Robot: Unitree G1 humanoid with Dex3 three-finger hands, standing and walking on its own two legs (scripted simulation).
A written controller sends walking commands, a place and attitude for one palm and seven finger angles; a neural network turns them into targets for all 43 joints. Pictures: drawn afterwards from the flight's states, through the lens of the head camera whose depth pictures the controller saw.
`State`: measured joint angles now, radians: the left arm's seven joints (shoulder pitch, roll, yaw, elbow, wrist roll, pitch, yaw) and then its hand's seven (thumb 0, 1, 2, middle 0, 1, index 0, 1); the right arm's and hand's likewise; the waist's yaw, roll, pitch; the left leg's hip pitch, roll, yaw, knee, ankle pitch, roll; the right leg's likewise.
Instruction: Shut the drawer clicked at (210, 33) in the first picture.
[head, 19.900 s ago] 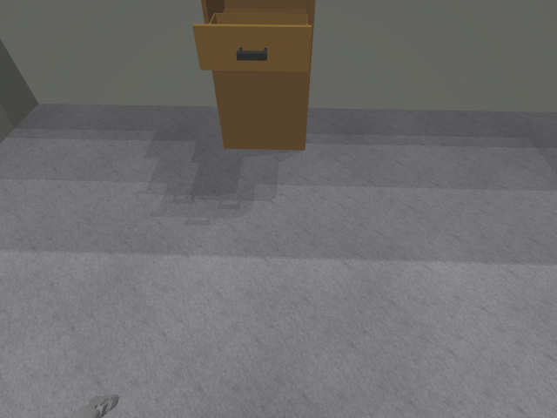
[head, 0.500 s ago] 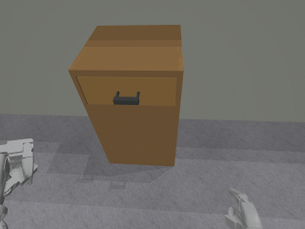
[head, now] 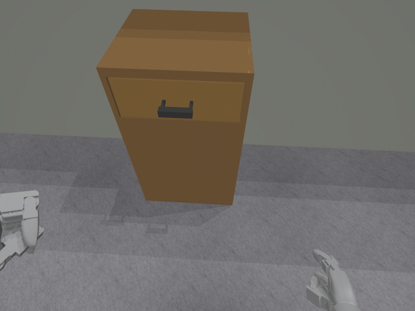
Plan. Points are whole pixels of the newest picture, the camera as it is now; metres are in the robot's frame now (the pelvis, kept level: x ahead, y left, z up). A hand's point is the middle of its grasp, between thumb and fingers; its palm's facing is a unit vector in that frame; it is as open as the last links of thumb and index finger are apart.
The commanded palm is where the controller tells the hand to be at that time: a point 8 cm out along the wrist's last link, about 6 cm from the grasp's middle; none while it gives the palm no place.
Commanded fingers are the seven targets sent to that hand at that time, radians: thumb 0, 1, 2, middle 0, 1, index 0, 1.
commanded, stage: step back with the hand held close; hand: left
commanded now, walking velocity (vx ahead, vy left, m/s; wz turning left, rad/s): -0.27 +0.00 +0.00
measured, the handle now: (176, 107) +0.71 +0.15 -0.07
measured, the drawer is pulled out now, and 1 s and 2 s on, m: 0.00 0.00 0.00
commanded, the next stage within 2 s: stop stepping back and stand still in 0.56 s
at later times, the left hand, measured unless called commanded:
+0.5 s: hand out of the picture +0.10 +0.26 +0.17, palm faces +0.42 -0.78 -0.47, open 3.2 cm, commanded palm +0.02 +0.29 +0.18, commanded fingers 0.00 0.90 0.90 -1.40 -1.60 -1.40 -1.60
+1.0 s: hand out of the picture +0.01 +0.21 +0.16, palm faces +0.30 -0.83 -0.46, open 3.2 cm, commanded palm -0.04 +0.25 +0.18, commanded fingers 0.00 0.90 0.90 -1.40 -1.60 -1.40 -1.60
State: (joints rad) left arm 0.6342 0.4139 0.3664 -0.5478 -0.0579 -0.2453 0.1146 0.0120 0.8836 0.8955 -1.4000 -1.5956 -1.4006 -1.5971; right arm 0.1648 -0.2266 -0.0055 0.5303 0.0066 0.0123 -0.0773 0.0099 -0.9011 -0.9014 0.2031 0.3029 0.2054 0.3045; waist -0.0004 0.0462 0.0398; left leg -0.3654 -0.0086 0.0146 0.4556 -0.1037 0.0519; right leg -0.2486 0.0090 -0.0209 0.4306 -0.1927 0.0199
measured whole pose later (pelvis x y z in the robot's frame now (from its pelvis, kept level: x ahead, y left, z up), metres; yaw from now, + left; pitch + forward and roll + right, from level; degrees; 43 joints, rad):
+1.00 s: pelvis -0.18 -0.02 -0.01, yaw -3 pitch -1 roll -1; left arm 0.66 0.42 0.39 -0.54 -0.06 -0.24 0.12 0.01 0.88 0.90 -1.40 -1.60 -1.40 -1.60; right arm 0.28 -0.25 -0.03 0.63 0.00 -0.06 -0.08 0.01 -0.90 -0.90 0.20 0.30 0.20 0.30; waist -0.04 0.01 -0.06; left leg -0.45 0.01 0.05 0.58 -0.15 0.02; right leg -0.05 0.01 -0.01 0.50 -0.44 0.00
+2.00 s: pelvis -0.24 +0.00 +0.00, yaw +0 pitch -1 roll -2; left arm 0.31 0.26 0.02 0.99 0.02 0.03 0.00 0.01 0.90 0.89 -0.83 -1.02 -0.83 -1.03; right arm 0.23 -0.23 -0.01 0.98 -0.03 0.04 -0.01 0.01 -0.90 -0.90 0.20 0.30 0.20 0.30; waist 0.02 -0.02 0.08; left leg -0.34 -0.02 -0.06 0.52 -0.16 0.02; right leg -0.22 0.00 -0.08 0.48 -0.24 -0.01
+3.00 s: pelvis -0.19 -0.01 +0.01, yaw -2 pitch -1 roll +0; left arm 0.16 0.24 0.02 1.14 0.01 -0.01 0.01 0.00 0.90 0.90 -0.20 -0.30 -0.20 -0.30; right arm 0.15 -0.23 -0.01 1.13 -0.02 0.00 -0.03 0.00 -0.90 -0.90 0.20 0.30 0.20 0.30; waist 0.00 0.02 0.08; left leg -0.20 -0.01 -0.03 0.38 -0.17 -0.01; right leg -0.10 0.01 -0.05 0.37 -0.25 -0.03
